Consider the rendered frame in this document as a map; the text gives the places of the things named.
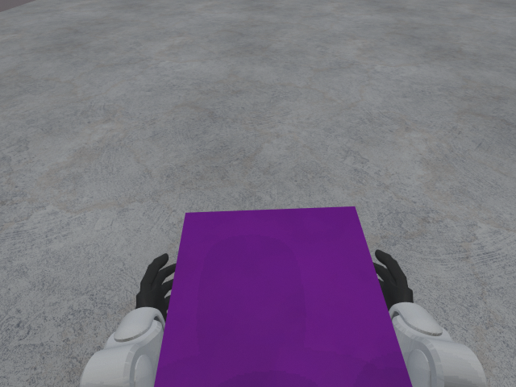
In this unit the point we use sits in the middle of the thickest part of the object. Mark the left robot forearm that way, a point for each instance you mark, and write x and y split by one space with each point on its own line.
130 356

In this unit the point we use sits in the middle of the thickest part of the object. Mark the robot right hand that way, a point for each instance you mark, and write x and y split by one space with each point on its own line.
394 285

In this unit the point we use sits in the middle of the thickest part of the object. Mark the robot left hand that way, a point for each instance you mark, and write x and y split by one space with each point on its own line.
152 291

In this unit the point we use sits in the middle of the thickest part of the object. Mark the carton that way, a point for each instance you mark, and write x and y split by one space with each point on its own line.
277 298

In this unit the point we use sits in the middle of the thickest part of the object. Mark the right robot forearm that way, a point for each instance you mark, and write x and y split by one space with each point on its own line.
432 358

